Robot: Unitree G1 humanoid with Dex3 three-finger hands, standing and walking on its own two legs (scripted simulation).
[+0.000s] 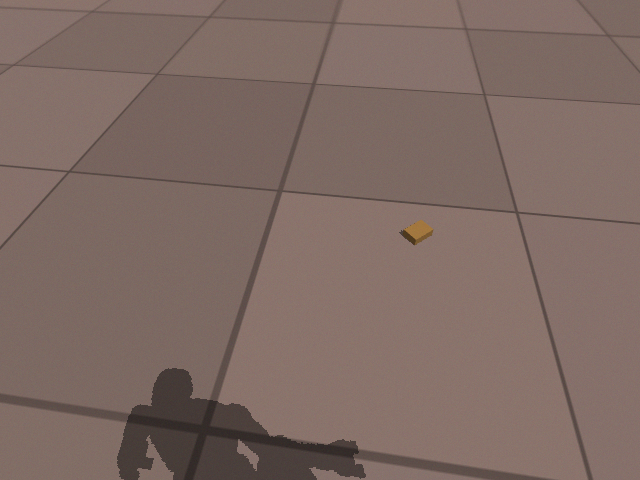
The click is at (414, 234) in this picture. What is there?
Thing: flat box
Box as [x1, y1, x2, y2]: [403, 220, 433, 244]
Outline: 422,220 407,227 403,231 403,235 414,244 429,236 433,229
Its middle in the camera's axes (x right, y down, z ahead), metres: +0.43 -0.04 +1.70
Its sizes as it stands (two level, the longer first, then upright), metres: 0.103 0.073 0.035
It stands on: the floor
